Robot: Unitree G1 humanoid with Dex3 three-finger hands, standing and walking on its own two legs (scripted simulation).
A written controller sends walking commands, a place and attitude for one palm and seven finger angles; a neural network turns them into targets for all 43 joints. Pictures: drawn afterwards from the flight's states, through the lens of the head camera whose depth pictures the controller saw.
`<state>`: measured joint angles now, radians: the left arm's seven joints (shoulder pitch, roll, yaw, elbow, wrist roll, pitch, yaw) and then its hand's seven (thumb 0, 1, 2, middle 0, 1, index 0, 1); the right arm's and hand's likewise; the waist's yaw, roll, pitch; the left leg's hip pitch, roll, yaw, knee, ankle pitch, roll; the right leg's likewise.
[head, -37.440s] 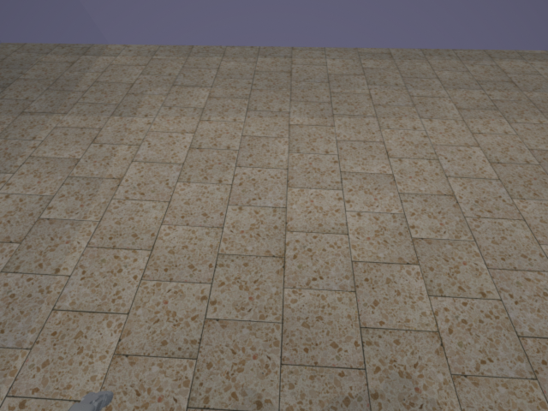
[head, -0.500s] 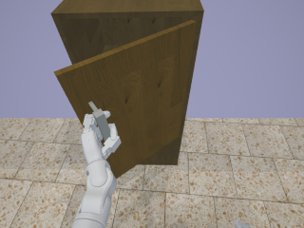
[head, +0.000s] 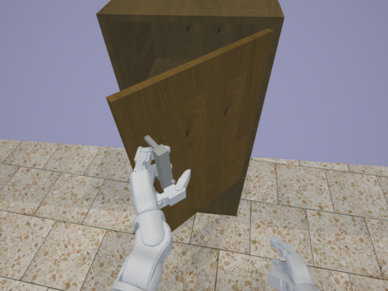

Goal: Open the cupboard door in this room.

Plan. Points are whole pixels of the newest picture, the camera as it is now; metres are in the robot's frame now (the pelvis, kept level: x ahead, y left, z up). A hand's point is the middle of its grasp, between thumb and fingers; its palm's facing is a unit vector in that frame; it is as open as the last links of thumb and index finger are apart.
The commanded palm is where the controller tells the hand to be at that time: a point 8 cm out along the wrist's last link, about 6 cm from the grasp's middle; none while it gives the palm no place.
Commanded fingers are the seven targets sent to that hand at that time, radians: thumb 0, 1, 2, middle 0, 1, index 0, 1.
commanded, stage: open thumb and fingers to let go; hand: left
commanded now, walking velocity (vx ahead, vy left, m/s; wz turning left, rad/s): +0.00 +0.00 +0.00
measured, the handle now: (158, 164) +0.35 +0.11 +0.08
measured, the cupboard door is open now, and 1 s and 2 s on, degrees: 46 48 48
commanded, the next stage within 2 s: slide the hand sideways off the handle in 0.50 s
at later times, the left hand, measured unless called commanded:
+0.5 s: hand (177, 182) +0.31 +0.06 +0.09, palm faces +0.35 -0.94 -0.02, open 15.3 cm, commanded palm +0.27 +0.10 +0.08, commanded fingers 0.00 -0.50 0.30 -0.15 -0.30 -0.15 -0.30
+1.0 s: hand (172, 202) +0.26 +0.07 +0.09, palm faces -0.11 -0.99 +0.03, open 16.4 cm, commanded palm +0.23 +0.11 +0.08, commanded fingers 0.00 -0.50 0.30 -0.15 -0.30 -0.15 -0.30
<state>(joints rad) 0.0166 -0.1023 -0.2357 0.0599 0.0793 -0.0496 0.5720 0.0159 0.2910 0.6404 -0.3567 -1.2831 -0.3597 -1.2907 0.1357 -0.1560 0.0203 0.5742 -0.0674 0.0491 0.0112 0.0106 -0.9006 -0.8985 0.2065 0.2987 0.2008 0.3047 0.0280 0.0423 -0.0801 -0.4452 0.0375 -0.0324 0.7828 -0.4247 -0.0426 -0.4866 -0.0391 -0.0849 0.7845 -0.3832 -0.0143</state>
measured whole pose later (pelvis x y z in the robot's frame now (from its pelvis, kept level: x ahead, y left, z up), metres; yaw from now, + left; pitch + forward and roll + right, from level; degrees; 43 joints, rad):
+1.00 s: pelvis -0.02 +0.02 +0.00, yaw -1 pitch +3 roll +0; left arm 0.04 0.00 -0.19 0.06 -0.06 -0.14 0.06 -0.01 -0.50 0.30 -0.12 -0.31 -0.12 -0.32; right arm 0.24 -0.20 0.04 0.54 0.00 -0.11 -0.01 0.01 -0.90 -0.90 0.21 0.30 0.20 0.30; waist 0.02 0.03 -0.05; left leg -0.45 0.01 0.00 0.78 -0.39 -0.02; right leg -0.50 -0.06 -0.05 0.78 -0.34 0.01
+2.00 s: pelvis -0.01 +0.01 -0.02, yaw +0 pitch +6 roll +0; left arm 0.52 0.16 -0.01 -0.34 -0.18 -0.22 -0.17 -0.01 -0.50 0.30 -0.15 -0.30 -0.15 -0.30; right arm 0.26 -0.23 0.03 0.48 0.01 -0.20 -0.05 0.02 -0.90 -0.90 0.21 0.30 0.20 0.30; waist 0.03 0.04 -0.07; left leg -0.55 0.04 -0.03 0.93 -0.49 -0.03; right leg -0.59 -0.04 -0.08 0.91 -0.43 -0.01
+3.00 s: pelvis +0.02 +0.02 +0.03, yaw -2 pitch -4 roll -1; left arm 0.49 0.32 0.28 -0.41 -0.02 -0.07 0.12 0.01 0.42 0.70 -0.19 -0.30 -0.19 -0.30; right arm 0.19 -0.21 0.03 0.65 -0.02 -0.16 -0.09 0.02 -0.90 -0.90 0.21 0.30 0.20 0.30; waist 0.07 0.06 0.02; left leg -0.07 0.03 0.02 0.44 -0.30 -0.01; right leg -0.12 -0.03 -0.05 0.43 -0.24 0.02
